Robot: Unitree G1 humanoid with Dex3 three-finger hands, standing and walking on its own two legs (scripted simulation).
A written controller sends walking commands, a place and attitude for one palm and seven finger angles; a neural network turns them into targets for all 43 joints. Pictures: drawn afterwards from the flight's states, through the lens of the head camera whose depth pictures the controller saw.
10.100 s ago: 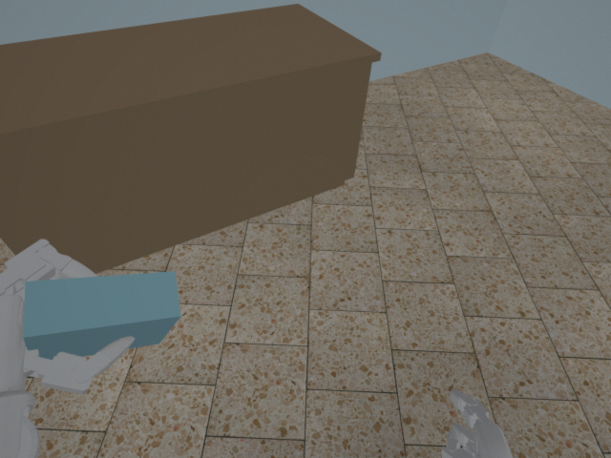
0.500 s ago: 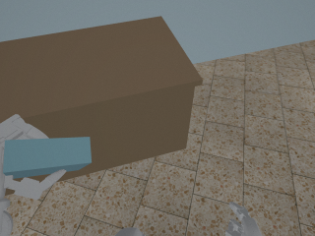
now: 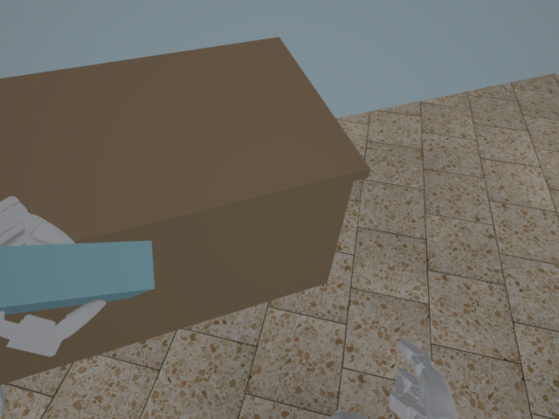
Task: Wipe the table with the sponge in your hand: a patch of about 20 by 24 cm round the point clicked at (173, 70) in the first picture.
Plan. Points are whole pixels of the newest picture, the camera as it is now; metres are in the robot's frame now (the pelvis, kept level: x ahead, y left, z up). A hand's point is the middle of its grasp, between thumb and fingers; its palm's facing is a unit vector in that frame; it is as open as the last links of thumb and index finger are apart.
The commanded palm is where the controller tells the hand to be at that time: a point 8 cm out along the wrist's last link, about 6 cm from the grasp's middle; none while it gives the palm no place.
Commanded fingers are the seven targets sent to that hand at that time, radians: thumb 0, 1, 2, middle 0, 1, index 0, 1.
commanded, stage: take the last steps up to it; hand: left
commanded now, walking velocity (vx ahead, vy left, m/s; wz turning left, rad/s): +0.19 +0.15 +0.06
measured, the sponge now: (96, 276) +0.23 +0.20 +0.16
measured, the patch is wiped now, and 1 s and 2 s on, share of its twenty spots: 0.00 0.00 0.00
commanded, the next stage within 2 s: come to a stop and stand still in 1.02 s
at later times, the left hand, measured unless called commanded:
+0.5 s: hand (20, 235) +0.27 +0.29 +0.18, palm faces +0.40 -0.79 -0.47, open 9.3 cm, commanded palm +0.21 +0.33 +0.18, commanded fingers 0.00 0.10 1.30 -1.20 -1.60 -1.20 -1.60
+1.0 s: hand out of the picture +0.28 +0.32 +0.17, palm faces +0.40 -0.79 -0.46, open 9.3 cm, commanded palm +0.22 +0.37 +0.18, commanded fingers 0.00 0.10 1.30 -1.20 -1.60 -1.20 -1.60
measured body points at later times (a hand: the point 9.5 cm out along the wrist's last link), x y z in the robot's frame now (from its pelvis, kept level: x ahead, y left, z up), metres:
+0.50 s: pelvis +0.05 +0.05 -0.01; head +0.08 +0.06 +0.44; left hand +0.24 +0.33 +0.20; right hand +0.23 -0.21 -0.08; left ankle +0.11 +0.17 -0.73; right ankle +0.04 -0.07 -0.70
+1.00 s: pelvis +0.07 +0.08 +0.00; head +0.10 +0.07 +0.45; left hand +0.25 +0.36 +0.20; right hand +0.23 -0.17 -0.09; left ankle +0.10 +0.22 -0.72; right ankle +0.08 -0.03 -0.73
